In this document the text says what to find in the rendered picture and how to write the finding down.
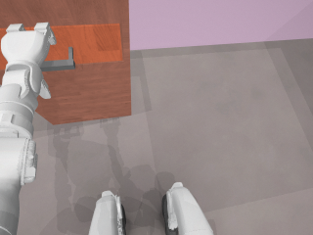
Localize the robot left upper arm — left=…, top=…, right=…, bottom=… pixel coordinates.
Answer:
left=0, top=137, right=38, bottom=235

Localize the left robot shin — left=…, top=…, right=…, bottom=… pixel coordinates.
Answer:
left=96, top=190, right=123, bottom=235

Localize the left robot hand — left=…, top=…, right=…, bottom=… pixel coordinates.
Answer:
left=1, top=22, right=57, bottom=99

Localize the cabinet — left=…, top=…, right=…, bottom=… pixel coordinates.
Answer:
left=0, top=0, right=132, bottom=125

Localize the right robot thigh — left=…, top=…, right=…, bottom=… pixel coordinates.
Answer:
left=166, top=186, right=214, bottom=235

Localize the drawer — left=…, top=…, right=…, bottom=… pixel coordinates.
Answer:
left=0, top=23, right=123, bottom=70

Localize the left robot forearm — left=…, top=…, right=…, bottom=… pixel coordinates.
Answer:
left=0, top=60, right=42, bottom=141

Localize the handle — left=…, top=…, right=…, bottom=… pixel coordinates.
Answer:
left=40, top=46, right=75, bottom=72

